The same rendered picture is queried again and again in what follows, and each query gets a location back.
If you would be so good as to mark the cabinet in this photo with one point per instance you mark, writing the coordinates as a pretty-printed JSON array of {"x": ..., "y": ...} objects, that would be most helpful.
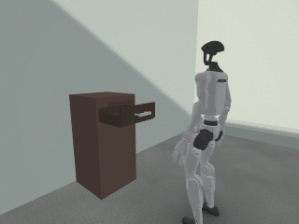
[{"x": 105, "y": 155}]

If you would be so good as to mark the handle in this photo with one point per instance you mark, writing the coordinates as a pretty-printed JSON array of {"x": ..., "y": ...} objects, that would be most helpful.
[{"x": 143, "y": 114}]

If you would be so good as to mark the robot left hand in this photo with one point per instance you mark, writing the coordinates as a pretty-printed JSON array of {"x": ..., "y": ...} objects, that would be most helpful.
[{"x": 181, "y": 148}]

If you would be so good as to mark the drawer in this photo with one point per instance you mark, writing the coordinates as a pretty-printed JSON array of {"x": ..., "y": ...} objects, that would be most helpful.
[{"x": 124, "y": 115}]

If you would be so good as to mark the robot left shin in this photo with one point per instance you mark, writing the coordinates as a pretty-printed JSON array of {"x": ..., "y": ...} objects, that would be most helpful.
[{"x": 196, "y": 197}]

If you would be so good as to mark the robot right hand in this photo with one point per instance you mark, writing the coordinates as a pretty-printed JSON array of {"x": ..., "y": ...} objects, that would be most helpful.
[{"x": 223, "y": 133}]

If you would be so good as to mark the left robot upper arm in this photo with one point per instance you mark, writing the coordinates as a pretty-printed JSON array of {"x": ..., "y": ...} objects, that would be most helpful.
[{"x": 202, "y": 79}]

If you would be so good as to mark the right robot upper arm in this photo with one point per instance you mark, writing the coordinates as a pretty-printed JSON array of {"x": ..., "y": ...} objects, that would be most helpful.
[{"x": 228, "y": 99}]

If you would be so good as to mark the robot right foot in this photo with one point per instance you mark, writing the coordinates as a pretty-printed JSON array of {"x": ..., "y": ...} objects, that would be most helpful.
[{"x": 213, "y": 210}]

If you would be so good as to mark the robot right forearm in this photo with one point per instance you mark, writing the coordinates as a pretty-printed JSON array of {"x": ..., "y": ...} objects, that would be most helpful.
[{"x": 222, "y": 117}]

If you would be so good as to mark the robot left forearm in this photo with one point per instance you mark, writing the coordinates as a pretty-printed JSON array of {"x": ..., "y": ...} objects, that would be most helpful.
[{"x": 191, "y": 128}]

